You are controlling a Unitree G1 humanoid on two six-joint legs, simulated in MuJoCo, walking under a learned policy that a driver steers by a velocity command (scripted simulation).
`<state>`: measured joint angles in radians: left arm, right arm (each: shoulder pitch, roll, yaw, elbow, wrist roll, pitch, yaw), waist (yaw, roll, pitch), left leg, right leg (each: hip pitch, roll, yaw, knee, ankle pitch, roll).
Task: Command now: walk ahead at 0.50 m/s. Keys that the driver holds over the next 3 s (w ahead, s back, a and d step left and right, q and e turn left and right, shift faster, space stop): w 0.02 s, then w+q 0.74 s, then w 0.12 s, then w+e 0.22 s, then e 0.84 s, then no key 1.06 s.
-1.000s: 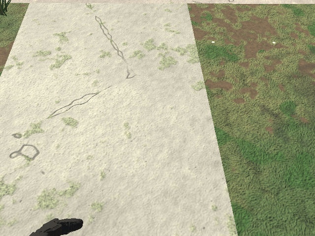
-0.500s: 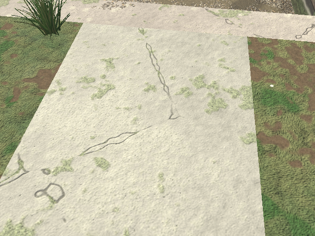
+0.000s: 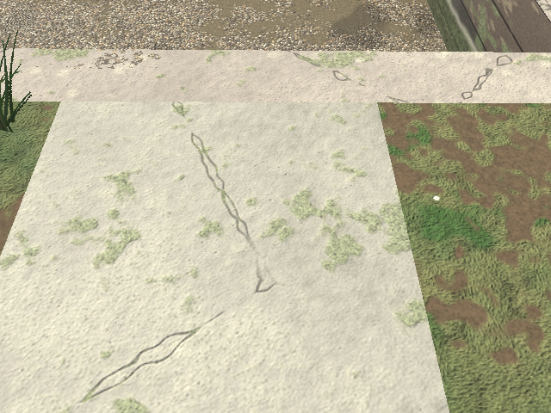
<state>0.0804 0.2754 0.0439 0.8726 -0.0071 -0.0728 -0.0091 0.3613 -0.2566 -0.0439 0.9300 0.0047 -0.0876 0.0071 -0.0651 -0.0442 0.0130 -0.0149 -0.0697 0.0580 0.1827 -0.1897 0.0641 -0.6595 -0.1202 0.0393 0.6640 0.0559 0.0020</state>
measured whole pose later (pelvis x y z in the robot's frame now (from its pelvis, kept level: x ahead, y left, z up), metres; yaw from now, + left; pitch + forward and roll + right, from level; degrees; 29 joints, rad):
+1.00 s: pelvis +0.52 +0.09 +0.00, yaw +25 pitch +1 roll +0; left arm 0.10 0.30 0.07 0.85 -0.01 -0.08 0.00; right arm 0.31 -0.24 -0.06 0.79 0.00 -0.07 0.01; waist -0.04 -0.04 0.03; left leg -0.11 -0.09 -0.01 0.27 -0.17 0.10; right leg -0.68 -0.14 0.04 0.87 -0.06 0.03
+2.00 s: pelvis +0.80 +0.19 -0.01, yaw -8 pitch +2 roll -1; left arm 0.17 0.32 0.09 0.66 -0.02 0.07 0.01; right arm 0.17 -0.26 -0.06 0.68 -0.01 0.01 -0.04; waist -0.02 -0.03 0.04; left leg -0.27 0.07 0.05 0.46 -0.22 -0.01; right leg -0.48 0.00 0.03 0.94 -0.41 0.09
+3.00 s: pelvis +0.80 +0.17 -0.01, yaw -12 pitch -2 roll +0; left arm 0.18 0.23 0.05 0.99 0.00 0.02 0.03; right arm 0.21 -0.23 -0.03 0.94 -0.01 -0.01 -0.03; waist 0.00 0.00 0.04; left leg -0.17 0.02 0.00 0.49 -0.28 -0.02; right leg -0.20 0.01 0.03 0.50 -0.26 0.00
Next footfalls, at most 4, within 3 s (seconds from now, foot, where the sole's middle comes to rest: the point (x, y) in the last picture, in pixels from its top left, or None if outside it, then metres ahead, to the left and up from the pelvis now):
0.18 right None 0.28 -0.15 -0.78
0.70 left None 0.51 0.16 -0.78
1.24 right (228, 278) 0.88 0.09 -0.78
1.72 left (148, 285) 0.87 0.31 -0.78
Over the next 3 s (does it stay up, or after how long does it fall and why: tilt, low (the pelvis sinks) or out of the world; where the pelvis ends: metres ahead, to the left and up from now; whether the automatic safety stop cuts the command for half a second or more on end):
stays up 0.80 0.17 -0.01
